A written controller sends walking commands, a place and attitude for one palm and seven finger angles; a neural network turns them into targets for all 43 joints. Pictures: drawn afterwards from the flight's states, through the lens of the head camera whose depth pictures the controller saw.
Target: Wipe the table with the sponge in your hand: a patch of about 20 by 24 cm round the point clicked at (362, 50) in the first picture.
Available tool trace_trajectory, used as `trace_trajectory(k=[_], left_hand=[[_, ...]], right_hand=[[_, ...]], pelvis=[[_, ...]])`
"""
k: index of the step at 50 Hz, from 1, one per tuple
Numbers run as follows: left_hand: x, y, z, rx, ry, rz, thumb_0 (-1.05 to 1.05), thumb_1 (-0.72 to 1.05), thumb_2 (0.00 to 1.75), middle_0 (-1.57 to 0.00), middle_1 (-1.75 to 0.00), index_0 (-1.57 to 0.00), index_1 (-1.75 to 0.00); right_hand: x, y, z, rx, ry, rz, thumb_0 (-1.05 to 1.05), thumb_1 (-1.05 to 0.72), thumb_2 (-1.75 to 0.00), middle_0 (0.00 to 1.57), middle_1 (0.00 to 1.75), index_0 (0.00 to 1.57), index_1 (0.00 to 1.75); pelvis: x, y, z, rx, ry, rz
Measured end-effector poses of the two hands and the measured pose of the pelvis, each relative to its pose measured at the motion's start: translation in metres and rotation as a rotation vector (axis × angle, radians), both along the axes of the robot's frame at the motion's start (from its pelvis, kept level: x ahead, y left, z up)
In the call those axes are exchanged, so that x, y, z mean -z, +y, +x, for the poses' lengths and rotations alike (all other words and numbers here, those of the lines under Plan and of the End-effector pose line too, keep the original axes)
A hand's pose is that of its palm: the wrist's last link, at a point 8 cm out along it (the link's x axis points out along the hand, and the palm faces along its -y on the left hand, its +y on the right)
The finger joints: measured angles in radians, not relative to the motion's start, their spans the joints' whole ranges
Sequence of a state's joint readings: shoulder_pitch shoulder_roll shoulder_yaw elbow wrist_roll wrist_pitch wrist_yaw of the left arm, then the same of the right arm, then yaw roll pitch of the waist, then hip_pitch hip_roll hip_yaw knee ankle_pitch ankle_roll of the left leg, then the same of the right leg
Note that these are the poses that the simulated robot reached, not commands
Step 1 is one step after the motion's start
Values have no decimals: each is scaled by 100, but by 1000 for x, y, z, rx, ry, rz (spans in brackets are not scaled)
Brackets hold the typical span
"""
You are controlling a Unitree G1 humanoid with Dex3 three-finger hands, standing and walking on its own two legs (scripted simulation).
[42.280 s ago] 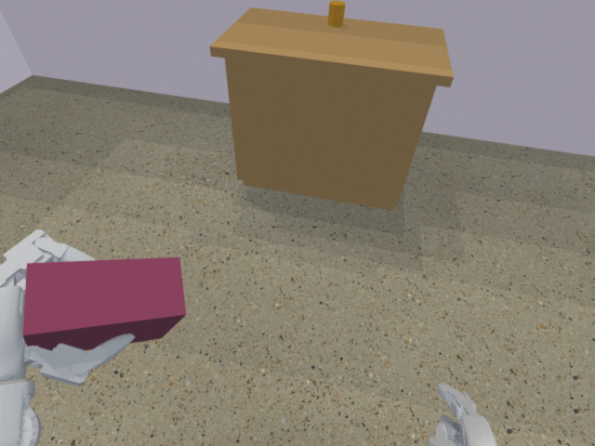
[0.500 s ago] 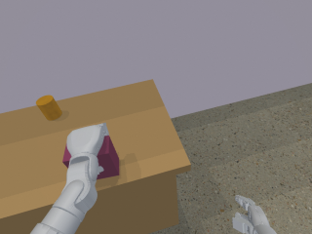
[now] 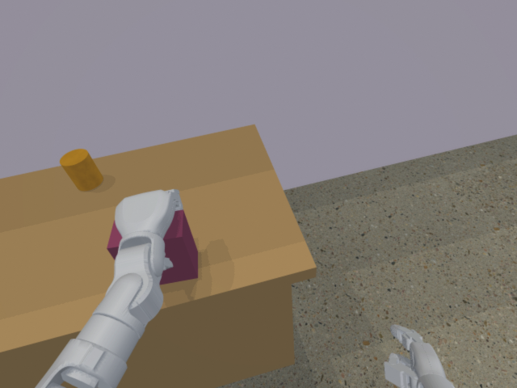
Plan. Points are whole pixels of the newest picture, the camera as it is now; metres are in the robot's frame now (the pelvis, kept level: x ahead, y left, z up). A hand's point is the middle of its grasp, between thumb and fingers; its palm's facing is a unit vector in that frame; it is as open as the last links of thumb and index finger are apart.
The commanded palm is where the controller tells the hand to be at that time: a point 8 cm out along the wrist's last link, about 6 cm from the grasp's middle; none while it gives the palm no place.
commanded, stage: wipe forward along the third lane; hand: left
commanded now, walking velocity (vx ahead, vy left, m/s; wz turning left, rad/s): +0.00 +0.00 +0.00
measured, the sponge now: (161, 257) +0.32 +0.23 +0.01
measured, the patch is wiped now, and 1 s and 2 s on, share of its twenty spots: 0.85 0.85 1.00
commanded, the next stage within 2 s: wipe back along the third lane in 1.30 s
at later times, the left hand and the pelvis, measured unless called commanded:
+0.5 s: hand (166, 207) +0.39 +0.23 +0.08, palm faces -0.05 -0.02 -1.00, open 9.9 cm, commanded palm +0.37 +0.24 +0.10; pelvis -0.01 -0.01 +0.00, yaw -1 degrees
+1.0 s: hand (163, 189) +0.43 +0.25 +0.08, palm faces -0.07 +0.00 -1.00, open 10.0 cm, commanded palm +0.41 +0.26 +0.09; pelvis -0.01 +0.00 +0.00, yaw -1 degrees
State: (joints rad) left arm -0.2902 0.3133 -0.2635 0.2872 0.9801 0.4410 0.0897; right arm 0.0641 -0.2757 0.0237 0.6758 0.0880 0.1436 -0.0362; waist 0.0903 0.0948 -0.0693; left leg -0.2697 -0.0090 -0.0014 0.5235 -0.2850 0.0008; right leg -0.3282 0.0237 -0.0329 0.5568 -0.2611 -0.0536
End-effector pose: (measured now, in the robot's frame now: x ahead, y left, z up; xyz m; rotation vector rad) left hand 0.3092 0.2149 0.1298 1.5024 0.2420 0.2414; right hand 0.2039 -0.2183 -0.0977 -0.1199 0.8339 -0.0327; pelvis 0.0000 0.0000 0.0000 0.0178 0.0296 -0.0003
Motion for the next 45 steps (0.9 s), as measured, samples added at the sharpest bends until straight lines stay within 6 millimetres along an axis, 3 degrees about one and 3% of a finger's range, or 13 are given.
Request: trace_trajectory(k=[25, 32, 45], left_hand=[[-1, 8, 62, 32, 59, 32, 1, -58, 110, -79, -135, -82, -132], [-1, 14, 75, 31, 59, 32, 2, -58, 110, -80, -135, -82, -133], [-1, 26, 98, 20, 70, 40, 2, -59, 109, -80, -134, -82, -134]], right_hand=[[29, -45, -98, 149, 217, -86, 1, -91, -90, 20, 30, 19, 30], [31, -47, -109, 170, 249, -85, 0, -91, -90, 20, 30, 19, 30], [29, -45, -111, 182, 269, -90, 0, -91, -90, 20, 30, 20, 30]], pelvis=[[4, -7, -13, 11, 72, -2], [4, -6, -11, 15, 92, -5], [4, -2, -7, 14, 127, -11]])
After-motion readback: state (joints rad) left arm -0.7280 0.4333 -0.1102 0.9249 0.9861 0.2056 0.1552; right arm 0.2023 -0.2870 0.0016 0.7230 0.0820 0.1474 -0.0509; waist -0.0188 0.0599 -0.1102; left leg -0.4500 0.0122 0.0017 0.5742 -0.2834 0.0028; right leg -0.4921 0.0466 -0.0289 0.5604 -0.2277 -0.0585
